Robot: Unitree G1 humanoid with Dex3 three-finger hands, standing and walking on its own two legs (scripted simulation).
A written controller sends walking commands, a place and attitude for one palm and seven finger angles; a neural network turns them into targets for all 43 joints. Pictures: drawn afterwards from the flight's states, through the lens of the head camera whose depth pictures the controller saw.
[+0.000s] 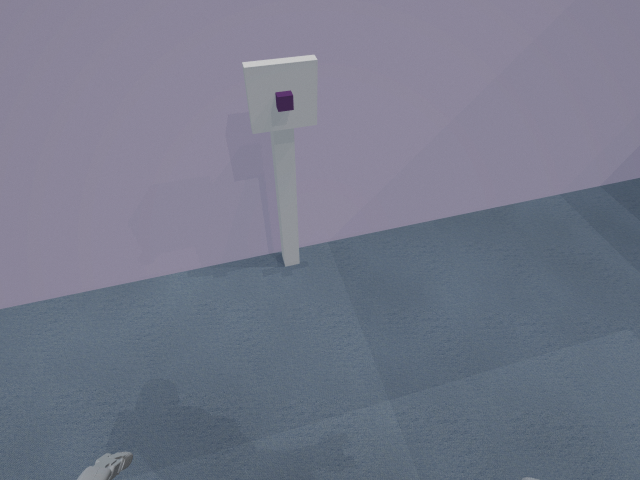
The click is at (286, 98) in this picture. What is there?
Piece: button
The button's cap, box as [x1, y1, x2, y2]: [275, 91, 293, 111]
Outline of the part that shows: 290,91 275,92 276,106 278,111 293,109 292,94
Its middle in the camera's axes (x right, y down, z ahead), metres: -0.10 -0.35 +0.98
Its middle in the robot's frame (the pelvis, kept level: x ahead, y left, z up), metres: +0.97 +0.14 -0.03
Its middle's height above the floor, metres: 0.74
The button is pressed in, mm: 0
